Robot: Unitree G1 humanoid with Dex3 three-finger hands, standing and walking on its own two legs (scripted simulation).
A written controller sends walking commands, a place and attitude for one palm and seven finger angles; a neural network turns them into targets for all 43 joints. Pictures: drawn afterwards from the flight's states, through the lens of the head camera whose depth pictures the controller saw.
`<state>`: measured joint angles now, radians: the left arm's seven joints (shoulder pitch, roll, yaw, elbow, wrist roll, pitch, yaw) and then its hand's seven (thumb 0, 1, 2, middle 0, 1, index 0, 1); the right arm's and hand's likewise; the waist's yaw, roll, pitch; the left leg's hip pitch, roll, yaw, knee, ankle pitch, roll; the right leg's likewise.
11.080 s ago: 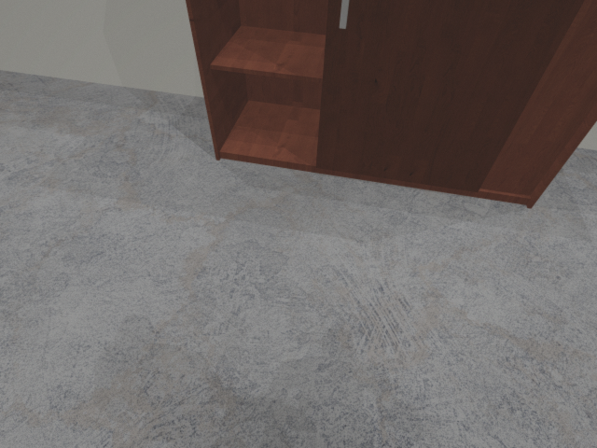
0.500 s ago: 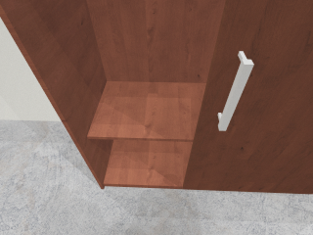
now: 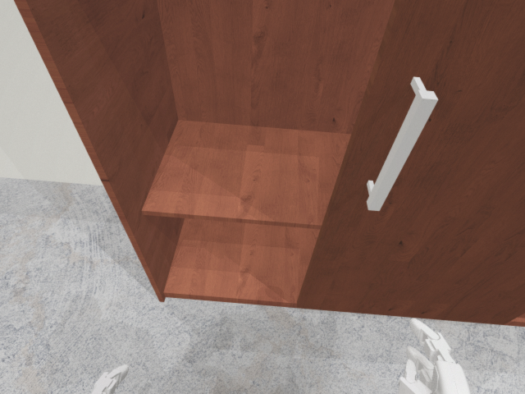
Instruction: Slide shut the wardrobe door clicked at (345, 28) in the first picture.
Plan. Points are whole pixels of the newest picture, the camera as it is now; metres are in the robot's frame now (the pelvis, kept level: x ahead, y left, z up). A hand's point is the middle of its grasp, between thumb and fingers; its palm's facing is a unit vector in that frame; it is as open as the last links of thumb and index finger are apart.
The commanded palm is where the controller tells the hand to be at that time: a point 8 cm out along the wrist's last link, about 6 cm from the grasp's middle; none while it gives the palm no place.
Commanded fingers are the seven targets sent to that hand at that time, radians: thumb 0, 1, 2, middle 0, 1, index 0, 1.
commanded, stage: raise the hand with hooked fingers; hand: right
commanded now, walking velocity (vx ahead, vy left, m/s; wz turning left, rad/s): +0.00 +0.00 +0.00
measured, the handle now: (392, 151) +0.51 -0.18 +0.11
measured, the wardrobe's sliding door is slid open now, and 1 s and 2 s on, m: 0.52 0.52 0.52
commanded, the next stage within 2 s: move the hooked fingers beside the handle in 1.90 s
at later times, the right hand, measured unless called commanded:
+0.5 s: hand (414, 372) +0.17 -0.18 +0.02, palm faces -0.02 +1.00 -0.07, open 10.3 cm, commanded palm +0.15 -0.24 +0.03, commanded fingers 0.00 -0.06 -0.54 0.26 0.84 0.26 0.84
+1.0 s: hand (476, 326) +0.22 -0.24 +0.08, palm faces +0.04 +1.00 -0.06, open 13.2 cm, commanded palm +0.19 -0.29 +0.09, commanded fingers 0.00 0.50 -0.30 0.30 1.20 0.30 1.20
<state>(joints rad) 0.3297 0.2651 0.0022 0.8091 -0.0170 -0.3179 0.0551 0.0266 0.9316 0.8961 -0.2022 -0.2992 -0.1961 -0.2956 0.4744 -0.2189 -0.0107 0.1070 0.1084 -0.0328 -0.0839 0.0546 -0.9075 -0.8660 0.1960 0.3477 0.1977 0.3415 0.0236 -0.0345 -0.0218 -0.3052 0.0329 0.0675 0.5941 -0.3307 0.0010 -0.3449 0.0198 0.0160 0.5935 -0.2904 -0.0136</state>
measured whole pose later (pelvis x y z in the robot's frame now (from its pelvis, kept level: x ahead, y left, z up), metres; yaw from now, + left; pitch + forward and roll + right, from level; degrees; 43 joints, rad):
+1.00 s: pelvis -0.03 -0.01 -0.02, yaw +1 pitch +2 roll +2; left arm 0.25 0.29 -0.04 0.62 -0.02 -0.35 0.07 0.01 0.90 0.90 -0.20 -0.30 -0.20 -0.30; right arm 0.19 -0.33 -0.33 0.06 0.32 -0.18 0.34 -0.01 0.30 -0.38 0.28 1.08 0.29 1.07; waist -0.02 -0.03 -0.05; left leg -0.40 0.01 0.07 0.74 -0.37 0.00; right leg -0.46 -0.01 0.02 0.79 -0.36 -0.02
